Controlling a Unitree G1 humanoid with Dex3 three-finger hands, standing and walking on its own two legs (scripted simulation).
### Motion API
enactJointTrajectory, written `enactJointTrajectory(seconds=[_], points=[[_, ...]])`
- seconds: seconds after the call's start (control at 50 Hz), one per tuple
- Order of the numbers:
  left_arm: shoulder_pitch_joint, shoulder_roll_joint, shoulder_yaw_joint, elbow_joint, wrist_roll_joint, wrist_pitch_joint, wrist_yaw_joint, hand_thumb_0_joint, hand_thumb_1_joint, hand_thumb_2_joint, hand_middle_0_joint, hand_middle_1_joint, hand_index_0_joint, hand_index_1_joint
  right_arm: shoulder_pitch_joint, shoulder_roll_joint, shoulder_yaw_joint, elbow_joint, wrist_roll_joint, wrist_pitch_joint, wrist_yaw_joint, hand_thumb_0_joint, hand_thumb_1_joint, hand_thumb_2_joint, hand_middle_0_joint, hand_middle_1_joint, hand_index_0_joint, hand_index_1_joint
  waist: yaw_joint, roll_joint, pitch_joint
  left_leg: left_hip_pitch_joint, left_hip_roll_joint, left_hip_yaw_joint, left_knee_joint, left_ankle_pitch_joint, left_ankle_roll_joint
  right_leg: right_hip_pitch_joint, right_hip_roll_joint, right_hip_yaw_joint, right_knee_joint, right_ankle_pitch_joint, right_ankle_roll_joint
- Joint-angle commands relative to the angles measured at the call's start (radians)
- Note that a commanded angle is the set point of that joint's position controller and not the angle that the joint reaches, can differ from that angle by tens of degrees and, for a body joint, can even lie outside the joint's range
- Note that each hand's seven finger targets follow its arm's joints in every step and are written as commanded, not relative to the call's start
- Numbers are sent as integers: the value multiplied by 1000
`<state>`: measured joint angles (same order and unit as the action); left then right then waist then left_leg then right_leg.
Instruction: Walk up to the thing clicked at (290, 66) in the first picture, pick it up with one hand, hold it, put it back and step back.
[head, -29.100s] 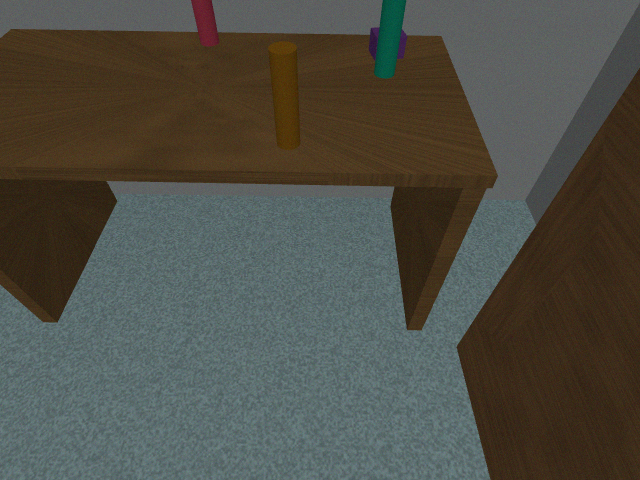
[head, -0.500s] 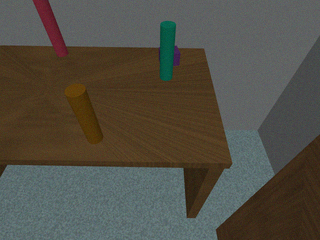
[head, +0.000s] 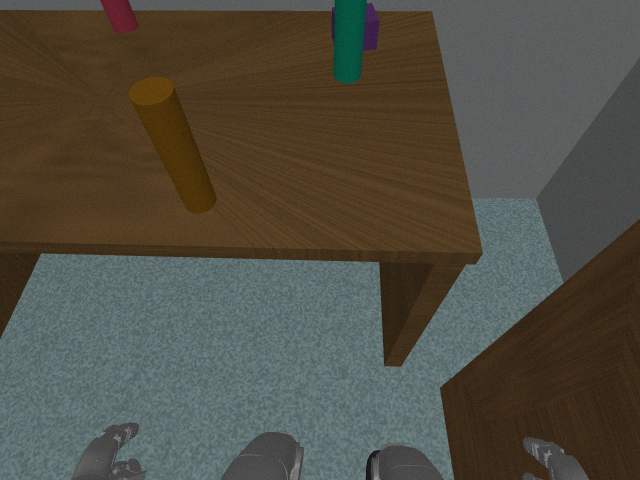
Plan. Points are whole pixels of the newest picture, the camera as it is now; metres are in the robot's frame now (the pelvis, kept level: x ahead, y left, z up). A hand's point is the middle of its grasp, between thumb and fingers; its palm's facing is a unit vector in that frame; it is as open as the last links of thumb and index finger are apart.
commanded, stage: step back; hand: left
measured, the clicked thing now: (180, 154) +0.50 +0.22 +0.07
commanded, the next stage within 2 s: none
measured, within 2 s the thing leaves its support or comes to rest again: neither
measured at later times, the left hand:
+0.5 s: hand out of the picture +0.01 +0.30 -0.15, palm faces -0.07 -0.91 -0.40, open 7.4 cm
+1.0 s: hand out of the picture -0.09 +0.31 -0.15, palm faces +0.00 -0.93 -0.37, open 7.4 cm
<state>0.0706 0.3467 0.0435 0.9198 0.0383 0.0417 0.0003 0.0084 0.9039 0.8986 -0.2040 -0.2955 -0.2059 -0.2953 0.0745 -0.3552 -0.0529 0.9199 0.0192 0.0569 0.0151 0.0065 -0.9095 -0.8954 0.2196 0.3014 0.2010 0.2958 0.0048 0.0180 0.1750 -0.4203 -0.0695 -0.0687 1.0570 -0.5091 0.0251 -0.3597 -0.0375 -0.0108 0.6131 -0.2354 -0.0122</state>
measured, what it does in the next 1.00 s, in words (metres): walks backwards: left foot, then right foot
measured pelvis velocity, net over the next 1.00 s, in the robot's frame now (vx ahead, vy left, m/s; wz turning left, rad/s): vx -0.22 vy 0.04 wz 0.00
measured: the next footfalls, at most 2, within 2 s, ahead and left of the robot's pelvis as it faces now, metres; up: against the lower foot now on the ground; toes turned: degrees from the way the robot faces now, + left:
left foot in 0.10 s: -0.02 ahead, +0.14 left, +0.00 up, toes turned +0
right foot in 0.50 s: -0.08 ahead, -0.08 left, +0.00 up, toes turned +0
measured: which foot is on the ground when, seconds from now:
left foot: up 0.00-0.08, down 0.10-0.52, up 0.54-0.84, down 0.86-1.00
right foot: down 0.00-0.12, up 0.14-0.48, down 0.50-0.88, up 0.90-1.00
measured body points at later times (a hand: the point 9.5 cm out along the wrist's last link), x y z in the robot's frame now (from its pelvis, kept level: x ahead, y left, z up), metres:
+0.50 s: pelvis -0.09 +0.03 -0.01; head -0.02 +0.02 +0.44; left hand +0.01 +0.34 -0.13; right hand +0.01 -0.29 -0.12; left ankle -0.06 +0.14 -0.73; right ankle -0.12 -0.08 -0.73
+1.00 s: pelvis -0.22 +0.04 +0.00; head -0.16 +0.06 +0.45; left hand -0.09 +0.36 -0.12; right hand -0.13 -0.27 -0.10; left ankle -0.19 +0.16 -0.73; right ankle -0.22 -0.09 -0.65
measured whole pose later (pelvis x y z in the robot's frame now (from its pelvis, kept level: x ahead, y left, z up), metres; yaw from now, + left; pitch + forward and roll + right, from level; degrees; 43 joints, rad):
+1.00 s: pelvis -0.22 +0.04 +0.00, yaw +0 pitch -2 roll -1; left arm 0.12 0.40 0.08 0.80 0.02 0.08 0.01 0.01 0.91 0.90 -0.20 -0.30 -0.20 -0.30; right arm 0.16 -0.37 -0.04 0.89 -0.03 0.02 -0.01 0.01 -0.91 -0.89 0.20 0.30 0.20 0.30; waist 0.00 -0.04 0.17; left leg -0.29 0.00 -0.02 0.61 -0.29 0.02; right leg -0.50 0.12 0.15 1.17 -0.52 -0.02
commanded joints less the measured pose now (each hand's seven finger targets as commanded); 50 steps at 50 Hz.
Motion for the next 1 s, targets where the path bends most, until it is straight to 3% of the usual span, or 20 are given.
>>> enactJointTrajectory(seconds=[0.0, 0.06, 0.08, 0.1, 0.12, 0.18, 0.24, 0.34, 0.46, 0.48, 0.5, 0.52, 0.6, 0.72, 0.82, 0.84, 0.86, 0.88, 0.94, 0.98], points=[[-37, 277, 80, -133, 13, -27, 34, 0, 900, 900, -200, -300, -200, -300, 138, -213, -55, -39, -27, -20, -22, 0, -900, -900, 200, 300, 200, 300, 7, -204, -246, 26, 66, -3, -233, -30, -16, 210, -246, 225, -123, 352, -198], [-26, 290, 83, -144, -19, -4, 23, 0, 900, 900, -200, -300, -200, -300, 202, -196, -58, -22, -53, -44, -28, 0, -900, -900, 200, 300, 200, 300, -33, -176, -264, 175, 53, 81, -661, 283, -11, 193, -188, 164, 47, 392, -138], [19, 231, 68, -152, -25, 5, 19, 0, 900, 900, -200, -300, -200, -300, 170, -252, -74, -35, -73, -51, -31, 0, -900, -900, 200, 300, 200, 300, -10, -18, -247, 247, 171, -97, -711, 417, 13, 51, -98, 109, 147, 196, -74], [44, 176, 58, -168, -28, 5, 21, 0, 900, 900, -200, -300, -200, -300, 106, -370, -95, -63, -81, -53, -26, 0, -900, -900, 200, 300, 200, 300, 24, 251, -225, 340, 398, -396, -726, 665, 103, -196, 100, 19, 286, -314, -16], [-57, 234, 78, -164, -9, 6, 37, 0, 900, 900, -200, -300, -200, -300, 110, -430, -107, -76, -61, -54, -22, 0, -900, -900, 200, 300, 200, 300, -66, 264, -221, 189, 476, -485, -735, 728, 237, -127, 134, 166, 460, -462, 6], [21, 212, 77, -121, -36, 6, 36, 0, 900, 900, -200, -300, -200, -300, -13, -280, -62, -87, -61, -56, -43, 0, -900, -900, 200, 300, 200, 300, 34, 106, -198, 316, 294, -149, -606, 875, 142, -223, 157, 224, 609, -283, -13], [53, 211, 77, -131, -24, 0, 29, 0, 900, 900, -200, -300, -200, -300, 36, -244, -58, -95, -52, -52, -50, 0, -900, -900, 200, 300, 200, 300, 8, 139, -219, 432, 298, -136, -552, 938, 177, -219, 138, 177, 569, -262, 17], [32, 212, 74, -159, -19, -8, 23, 0, 900, 900, -200, -300, -200, -300, 110, -275, -69, -109, -39, -45, -58, 0, -900, -900, 200, 300, 200, 300, -42, 124, -219, 467, 344, -155, -531, 887, 218, -148, 97, 131, 313, -264, 34], [166, 209, 82, -107, -1, -27, 12, 0, 900, 900, -200, -300, -200, -300, 39, -278, -55, -145, -23, -31, -43, 0, -900, -900, 200, 300, 200, 300, 19, 116, -260, 233, 288, -111, -444, 620, 120, 198, 48, 52, -191, 71, -25], [169, 273, 98, -114, 9, -37, 16, 0, 900, 900, -200, -300, -200, -300, 31, -246, -43, -155, -12, -32, -41, 0, -900, -900, 200, 300, 200, 300, 18, -20, -279, 101, 207, -80, -360, 478, 63, 279, -62, 232, -176, 231, -61], [127, 358, 114, -126, -10, -32, 11, 0, 900, 900, -200, -300, -200, -300, -7, -213, -38, -169, -7, -31, -46, 0, -900, -900, 200, 300, 200, 300, 34, -239, -215, 14, 7, 24, -168, 148, -4, 185, -233, 445, -233, 356, -225], [103, 377, 119, -158, -2, -38, 11, 0, 900, 900, -200, -300, -200, -300, -4, -228, -47, -158, -14, -22, -58, 0, -900, -900, 200, 300, 200, 300, 52, -266, -174, -5, -15, -39, 55, -159, -18, 105, -355, 572, -249, 460, -324], [20, 263, 93, -204, -12, -30, 24, 0, 900, 900, -200, -300, -200, -300, 98, -240, -37, -111, -6, -33, -61, 0, -900, -900, 200, 300, 200, 300, -3, -147, -178, -35, -35, -85, 146, -29, -36, 159, -191, 267, -147, 547, -224], [111, 249, 91, -229, -4, -20, 32, 0, 900, 900, -200, -300, -200, -300, 90, -219, -32, -129, -25, -46, -61, 0, -900, -900, 200, 300, 200, 300, 53, -201, -235, -62, 18, -8, -171, -38, -51, 351, -202, 255, -81, 607, -228], [25, 253, 77, -263, -17, 4, 17, 0, 900, 900, -200, -300, -200, -300, 207, -221, -57, -78, -47, -58, -45, 0, -900, -900, 200, 300, 200, 300, -27, -148, -241, 235, 51, 60, -631, 319, -7, 120, -139, 216, 10, 247, -116], [54, 215, 67, -263, -19, 8, 14, 0, 900, 900, -200, -300, -200, -300, 185, -282, -72, -90, -64, -63, -43, 0, -900, -900, 200, 300, 200, 300, -17, 23, -236, 285, 213, -176, -683, 362, 52, -26, -39, 175, 125, 29, -61], [19, 217, 75, -271, -22, 5, 21, 0, 900, 900, -200, -300, -200, -300, 118, -398, -94, -113, -60, -61, -33, 0, -900, -900, 200, 300, 200, 300, -30, 243, -204, 180, 455, -449, -773, 434, 205, -111, 138, 54, 340, -353, -12], [-31, 253, 98, -253, -4, 8, 31, 0, 900, 900, -200, -300, -200, -300, 106, -416, -99, -120, -61, -63, -34, 0, -900, -900, 200, 300, 200, 300, -67, 180, -163, 34, 513, -526, -788, 451, 290, -59, 143, 196, 554, -441, -2], [95, 238, 102, -187, -30, 13, 24, 0, 900, 900, -200, -300, -200, -300, -8, -293, -63, -137, -58, -70, -50, 0, -900, -900, 200, 300, 200, 300, 43, 66, -157, 142, 348, -216, -676, 599, 197, -139, 147, 233, 717, -283, -5], [131, 239, 110, -172, -23, 13, 16, 0, 900, 900, -200, -300, -200, -300, 11, -273, -62, -140, -54, -68, -50, 0, -900, -900, 200, 300, 200, 300, 36, 115, -171, 202, 339, -177, -642, 635, 207, -133, 131, 201, 685, -269, 23]])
